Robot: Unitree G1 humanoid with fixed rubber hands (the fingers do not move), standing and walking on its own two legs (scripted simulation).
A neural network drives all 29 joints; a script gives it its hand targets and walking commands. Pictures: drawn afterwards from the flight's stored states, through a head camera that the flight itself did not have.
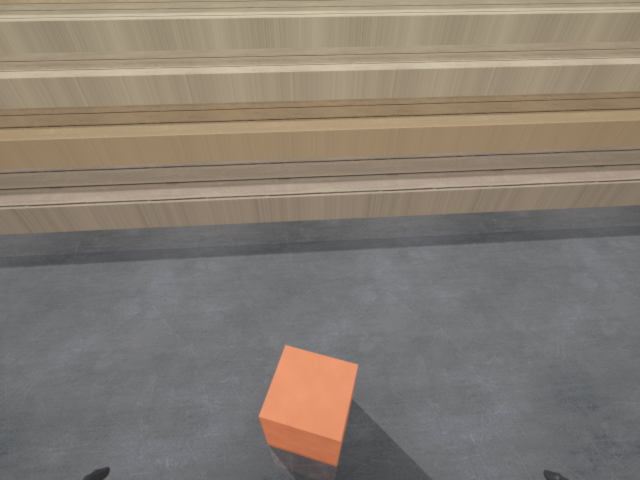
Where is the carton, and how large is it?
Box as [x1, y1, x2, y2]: [259, 345, 357, 466]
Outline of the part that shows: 285,345 259,414 259,418 267,442 270,445 336,466 351,400 357,364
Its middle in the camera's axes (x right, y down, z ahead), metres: -0.03 +0.48 +1.09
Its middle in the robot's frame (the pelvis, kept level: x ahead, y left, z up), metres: +0.44 +0.03 -0.66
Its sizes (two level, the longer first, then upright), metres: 0.210 0.200 0.250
